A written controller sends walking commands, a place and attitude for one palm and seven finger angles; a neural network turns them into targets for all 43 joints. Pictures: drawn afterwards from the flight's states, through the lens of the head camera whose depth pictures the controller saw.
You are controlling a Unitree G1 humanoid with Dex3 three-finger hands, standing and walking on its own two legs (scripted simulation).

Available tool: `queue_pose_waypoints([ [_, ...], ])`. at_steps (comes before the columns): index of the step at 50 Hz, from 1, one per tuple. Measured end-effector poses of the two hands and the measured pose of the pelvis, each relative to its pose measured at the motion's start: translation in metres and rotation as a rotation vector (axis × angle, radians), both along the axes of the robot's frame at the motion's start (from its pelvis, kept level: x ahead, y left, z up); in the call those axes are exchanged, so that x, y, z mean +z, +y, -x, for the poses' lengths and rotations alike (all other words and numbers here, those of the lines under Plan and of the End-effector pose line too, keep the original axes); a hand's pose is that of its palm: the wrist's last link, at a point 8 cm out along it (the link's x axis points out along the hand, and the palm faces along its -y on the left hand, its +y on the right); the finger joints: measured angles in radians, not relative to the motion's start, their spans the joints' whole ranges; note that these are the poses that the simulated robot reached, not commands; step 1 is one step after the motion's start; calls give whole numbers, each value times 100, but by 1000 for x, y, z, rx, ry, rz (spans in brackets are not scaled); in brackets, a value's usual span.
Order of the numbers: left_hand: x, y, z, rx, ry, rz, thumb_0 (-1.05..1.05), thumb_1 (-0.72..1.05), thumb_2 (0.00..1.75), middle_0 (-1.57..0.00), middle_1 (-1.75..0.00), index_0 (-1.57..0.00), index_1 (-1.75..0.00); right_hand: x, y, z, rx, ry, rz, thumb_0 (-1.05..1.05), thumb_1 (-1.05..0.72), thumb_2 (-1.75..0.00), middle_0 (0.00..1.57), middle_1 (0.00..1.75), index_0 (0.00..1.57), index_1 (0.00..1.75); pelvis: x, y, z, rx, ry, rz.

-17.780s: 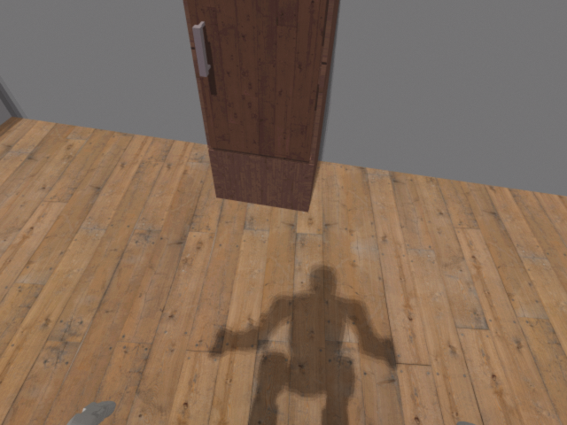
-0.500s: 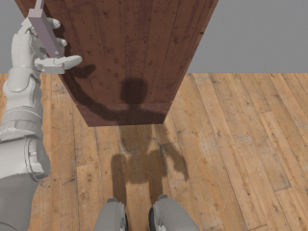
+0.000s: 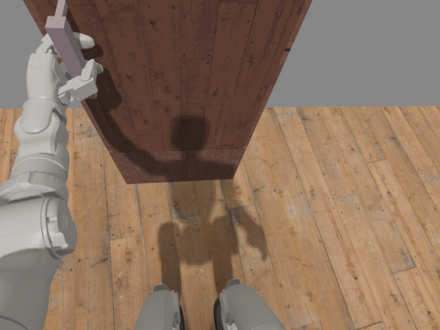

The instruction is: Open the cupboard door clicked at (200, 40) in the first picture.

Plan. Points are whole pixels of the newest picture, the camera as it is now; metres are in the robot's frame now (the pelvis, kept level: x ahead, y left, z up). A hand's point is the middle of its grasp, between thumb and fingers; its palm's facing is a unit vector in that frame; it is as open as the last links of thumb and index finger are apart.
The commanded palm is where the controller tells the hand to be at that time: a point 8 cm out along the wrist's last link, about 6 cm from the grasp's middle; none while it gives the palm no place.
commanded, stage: pull the door open along its arc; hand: left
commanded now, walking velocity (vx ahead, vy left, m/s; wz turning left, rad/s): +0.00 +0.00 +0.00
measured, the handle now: (77, 54) +0.59 +0.19 +0.07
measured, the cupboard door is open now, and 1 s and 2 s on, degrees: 0 40 43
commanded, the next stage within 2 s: open thumb and fingers to let go in 0.98 s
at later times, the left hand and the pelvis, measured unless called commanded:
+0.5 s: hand (101, 135) +0.43 +0.15 +0.07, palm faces -0.01 -1.00 +0.03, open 6.1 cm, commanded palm +0.38 +0.20 +0.07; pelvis +0.02 +0.00 +0.02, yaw +0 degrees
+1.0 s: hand (175, 207) +0.30 +0.04 +0.07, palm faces +0.40 -0.92 +0.00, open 6.1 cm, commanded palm +0.24 +0.08 +0.07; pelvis +0.00 -0.05 +0.02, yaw +4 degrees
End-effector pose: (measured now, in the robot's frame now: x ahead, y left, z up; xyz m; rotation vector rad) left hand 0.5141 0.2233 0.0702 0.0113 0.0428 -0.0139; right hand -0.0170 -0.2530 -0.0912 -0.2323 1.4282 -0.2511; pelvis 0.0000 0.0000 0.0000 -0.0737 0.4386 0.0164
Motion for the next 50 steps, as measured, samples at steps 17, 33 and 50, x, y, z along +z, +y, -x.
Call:
queue_pose_waypoints([
  [17,-1,-6,47,-16,-13,0,1,69,72,-36,-135,-36,-135,8,2,-32,-8,-91,-46,1,-91,-90,20,30,21,30,14,1,-12,-21,-47,-19],
  [33,-4,-58,160,224,-59,67,2,66,74,-34,-135,-37,-131,16,8,-153,188,-421,-116,1,-91,-90,20,30,20,30,20,-10,-12,-4,-130,-49],
  [50,1,-141,251,423,-21,9,1,67,74,-32,-134,-35,-134,15,12,-183,296,-538,-197,1,-91,-90,20,30,20,30,22,-46,1,45,-209,-87],
])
